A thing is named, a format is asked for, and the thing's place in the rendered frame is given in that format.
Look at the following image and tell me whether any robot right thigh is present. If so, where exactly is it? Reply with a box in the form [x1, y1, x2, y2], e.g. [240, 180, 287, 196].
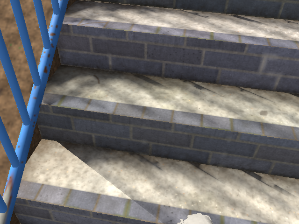
[177, 213, 213, 224]

